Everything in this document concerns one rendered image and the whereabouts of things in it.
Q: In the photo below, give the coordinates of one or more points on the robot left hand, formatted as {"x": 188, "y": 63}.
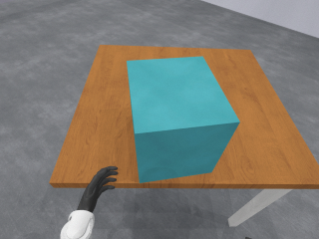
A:
{"x": 95, "y": 188}

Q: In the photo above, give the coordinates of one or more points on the table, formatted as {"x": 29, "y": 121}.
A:
{"x": 265, "y": 152}

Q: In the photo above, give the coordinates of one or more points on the carton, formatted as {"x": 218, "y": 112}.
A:
{"x": 182, "y": 119}

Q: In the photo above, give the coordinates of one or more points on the left robot forearm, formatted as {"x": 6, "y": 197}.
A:
{"x": 80, "y": 225}

